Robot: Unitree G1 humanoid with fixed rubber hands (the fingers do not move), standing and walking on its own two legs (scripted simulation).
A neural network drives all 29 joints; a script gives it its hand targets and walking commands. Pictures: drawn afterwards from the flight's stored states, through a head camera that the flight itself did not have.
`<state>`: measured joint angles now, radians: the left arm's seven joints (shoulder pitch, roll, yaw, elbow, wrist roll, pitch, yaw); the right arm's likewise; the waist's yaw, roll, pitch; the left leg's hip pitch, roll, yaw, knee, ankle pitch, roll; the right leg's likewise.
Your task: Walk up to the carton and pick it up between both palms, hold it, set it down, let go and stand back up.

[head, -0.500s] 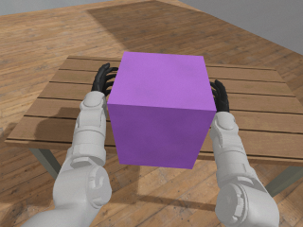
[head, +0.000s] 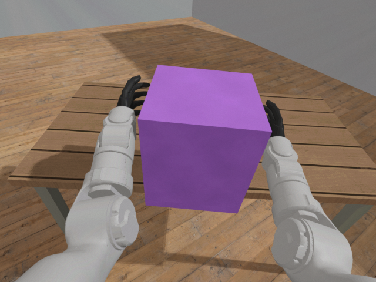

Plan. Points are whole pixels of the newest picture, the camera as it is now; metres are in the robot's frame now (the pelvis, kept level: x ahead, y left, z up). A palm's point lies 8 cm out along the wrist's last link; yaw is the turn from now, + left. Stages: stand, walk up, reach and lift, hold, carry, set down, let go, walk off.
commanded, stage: reach and lift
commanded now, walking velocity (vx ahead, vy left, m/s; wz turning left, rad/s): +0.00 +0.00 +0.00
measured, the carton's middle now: (198, 140) +0.43 +0.01 +0.10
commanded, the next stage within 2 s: none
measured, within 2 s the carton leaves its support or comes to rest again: neither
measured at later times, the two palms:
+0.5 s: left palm (124, 107) +0.40 +0.17 +0.21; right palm (276, 131) +0.39 -0.15 +0.18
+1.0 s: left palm (129, 86) +0.38 +0.15 +0.27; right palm (299, 115) +0.37 -0.17 +0.23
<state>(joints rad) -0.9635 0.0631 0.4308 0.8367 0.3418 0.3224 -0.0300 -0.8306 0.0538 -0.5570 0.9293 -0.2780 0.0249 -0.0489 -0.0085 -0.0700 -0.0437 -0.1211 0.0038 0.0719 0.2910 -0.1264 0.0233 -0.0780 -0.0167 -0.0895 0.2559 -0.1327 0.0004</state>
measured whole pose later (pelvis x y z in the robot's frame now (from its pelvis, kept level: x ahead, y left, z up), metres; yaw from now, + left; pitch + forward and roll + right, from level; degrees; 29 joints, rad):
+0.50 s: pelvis +0.00 +0.00 +0.00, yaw +1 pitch -6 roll -1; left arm -0.91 0.06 0.37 0.66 0.32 0.44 -0.02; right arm -0.82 0.02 -0.42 0.90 -0.14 0.06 -0.07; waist -0.02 -0.08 -0.01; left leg -0.07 0.01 0.06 0.30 -0.14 0.02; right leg -0.01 -0.01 -0.10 0.25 -0.14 0.00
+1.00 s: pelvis -0.01 -0.02 +0.00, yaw +0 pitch -8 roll +0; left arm -0.98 0.10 0.37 0.56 0.34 0.71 -0.04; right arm -0.92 -0.08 -0.19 0.89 0.11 0.29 -0.12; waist -0.07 -0.06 -0.06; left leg -0.03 0.02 0.06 0.29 -0.13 0.01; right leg 0.01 0.00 -0.10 0.27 -0.15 -0.02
